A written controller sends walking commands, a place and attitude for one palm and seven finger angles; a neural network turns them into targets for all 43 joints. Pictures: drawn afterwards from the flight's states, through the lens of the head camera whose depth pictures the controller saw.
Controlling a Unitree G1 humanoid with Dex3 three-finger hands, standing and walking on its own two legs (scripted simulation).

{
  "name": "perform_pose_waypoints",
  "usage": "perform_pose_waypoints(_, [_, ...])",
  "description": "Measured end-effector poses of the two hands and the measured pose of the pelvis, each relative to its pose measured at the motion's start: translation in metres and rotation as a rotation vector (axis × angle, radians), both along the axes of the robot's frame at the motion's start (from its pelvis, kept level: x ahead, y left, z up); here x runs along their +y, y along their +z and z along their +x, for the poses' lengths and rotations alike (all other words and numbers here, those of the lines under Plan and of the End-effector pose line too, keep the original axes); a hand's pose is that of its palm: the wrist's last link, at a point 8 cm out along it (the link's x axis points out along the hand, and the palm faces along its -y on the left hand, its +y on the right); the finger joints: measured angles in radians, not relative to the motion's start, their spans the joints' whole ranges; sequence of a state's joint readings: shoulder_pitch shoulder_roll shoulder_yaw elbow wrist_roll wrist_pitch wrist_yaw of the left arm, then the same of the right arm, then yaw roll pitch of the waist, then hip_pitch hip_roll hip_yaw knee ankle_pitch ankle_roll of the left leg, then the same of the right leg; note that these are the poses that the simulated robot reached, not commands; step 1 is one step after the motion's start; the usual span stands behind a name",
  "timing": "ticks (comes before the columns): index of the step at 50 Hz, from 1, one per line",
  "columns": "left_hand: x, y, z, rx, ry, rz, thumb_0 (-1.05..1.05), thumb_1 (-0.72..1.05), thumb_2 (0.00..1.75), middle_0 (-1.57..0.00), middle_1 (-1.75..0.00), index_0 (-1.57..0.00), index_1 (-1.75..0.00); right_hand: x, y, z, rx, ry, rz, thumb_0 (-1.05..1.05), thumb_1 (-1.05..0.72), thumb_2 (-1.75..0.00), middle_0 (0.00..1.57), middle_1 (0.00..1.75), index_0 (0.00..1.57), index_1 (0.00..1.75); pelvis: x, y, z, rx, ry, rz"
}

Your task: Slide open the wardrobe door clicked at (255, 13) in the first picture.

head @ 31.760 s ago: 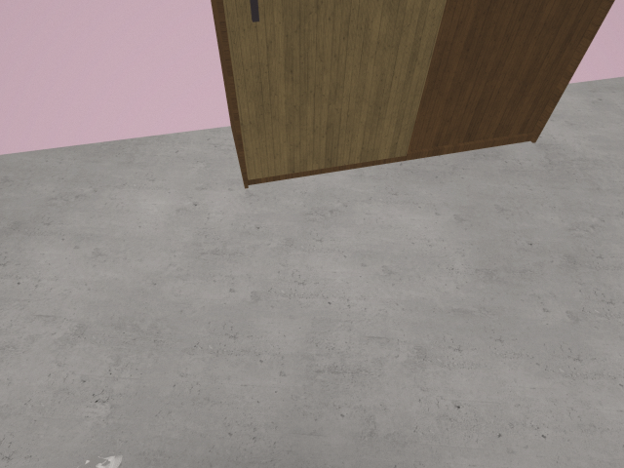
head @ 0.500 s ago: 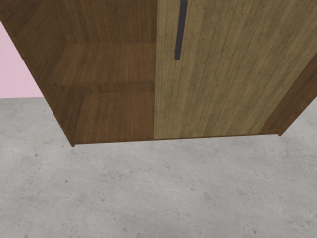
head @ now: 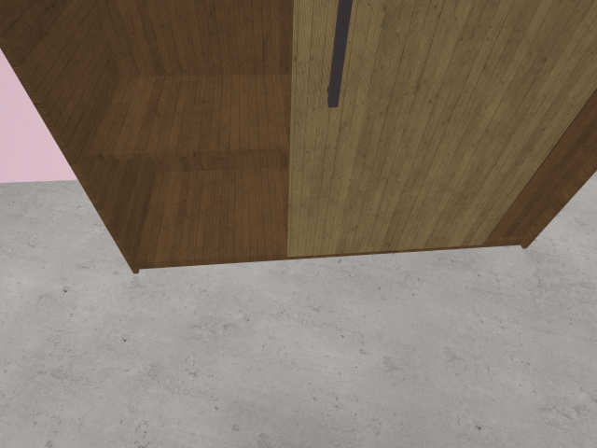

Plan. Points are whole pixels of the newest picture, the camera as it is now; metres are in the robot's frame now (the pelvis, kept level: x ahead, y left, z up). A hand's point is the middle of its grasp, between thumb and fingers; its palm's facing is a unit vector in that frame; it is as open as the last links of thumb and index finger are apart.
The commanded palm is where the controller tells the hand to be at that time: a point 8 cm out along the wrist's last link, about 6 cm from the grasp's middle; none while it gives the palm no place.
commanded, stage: look to check the result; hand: left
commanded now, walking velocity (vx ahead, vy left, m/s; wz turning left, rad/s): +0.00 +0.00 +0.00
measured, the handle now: (336, 50) +0.87 -0.04 +0.11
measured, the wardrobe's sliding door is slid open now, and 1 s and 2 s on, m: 0.59 0.59 0.59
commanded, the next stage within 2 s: stand and wait in 0.16 s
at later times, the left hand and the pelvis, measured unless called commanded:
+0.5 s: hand out of the picture +0.01 +0.18 -0.18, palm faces +0.00 -0.98 -0.20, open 7.4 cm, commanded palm none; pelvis -0.01 +0.00 +0.00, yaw +0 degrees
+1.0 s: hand out of the picture +0.04 +0.20 -0.17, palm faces -0.01 -0.96 -0.26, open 7.4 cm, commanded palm none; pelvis -0.01 -0.01 +0.00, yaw +1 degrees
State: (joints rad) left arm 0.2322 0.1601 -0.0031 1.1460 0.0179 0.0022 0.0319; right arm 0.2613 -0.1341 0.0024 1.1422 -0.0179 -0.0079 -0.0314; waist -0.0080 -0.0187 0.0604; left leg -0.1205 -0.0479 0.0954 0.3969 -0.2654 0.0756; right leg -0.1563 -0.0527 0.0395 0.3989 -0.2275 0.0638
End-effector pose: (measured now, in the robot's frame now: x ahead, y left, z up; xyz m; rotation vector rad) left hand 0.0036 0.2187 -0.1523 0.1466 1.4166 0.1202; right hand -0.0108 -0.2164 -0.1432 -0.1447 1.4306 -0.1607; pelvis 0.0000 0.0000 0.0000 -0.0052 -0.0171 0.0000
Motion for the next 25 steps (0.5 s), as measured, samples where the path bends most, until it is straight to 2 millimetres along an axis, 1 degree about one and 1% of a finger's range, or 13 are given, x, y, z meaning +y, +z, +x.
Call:
perform_pose_waypoints(12, [0.004, 0.000, 0.003, -0.014, -0.005, 0.005, 0.01, 0.91, 0.90, -0.20, -0.30, -0.20, -0.30, -0.006, 0.002, 0.003, -0.017, 0.003, -0.016, 0.01, -0.91, -0.90, 0.20, 0.30, 0.20, 0.30, 0.001, 0.000, -0.002, -0.004, -0.001, 0.001])
perform_pose_waypoints(25, [0.010, 0.004, 0.003, -0.030, -0.004, 0.024, 0.01, 0.91, 0.90, -0.20, -0.30, -0.20, -0.30, -0.018, 0.004, 0.011, -0.042, 0.023, -0.034, 0.01, -0.91, -0.90, 0.20, 0.30, 0.20, 0.30, -0.002, 0.001, -0.007, -0.010, 0.006, 0.002])
